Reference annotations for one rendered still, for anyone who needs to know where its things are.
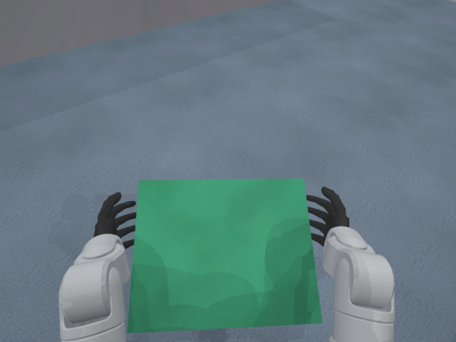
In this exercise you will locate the robot right hand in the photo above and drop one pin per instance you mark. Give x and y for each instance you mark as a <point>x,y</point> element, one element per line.
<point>336,216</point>

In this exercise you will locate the right robot forearm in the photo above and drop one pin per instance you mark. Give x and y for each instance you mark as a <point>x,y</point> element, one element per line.
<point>364,288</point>

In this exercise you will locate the left robot forearm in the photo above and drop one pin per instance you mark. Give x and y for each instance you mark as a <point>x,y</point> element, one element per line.
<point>91,302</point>

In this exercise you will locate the carton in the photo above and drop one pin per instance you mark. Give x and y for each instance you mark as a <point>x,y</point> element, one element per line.
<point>222,254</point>

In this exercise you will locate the robot left hand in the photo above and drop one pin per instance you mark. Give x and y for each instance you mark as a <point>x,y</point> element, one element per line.
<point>108,224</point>

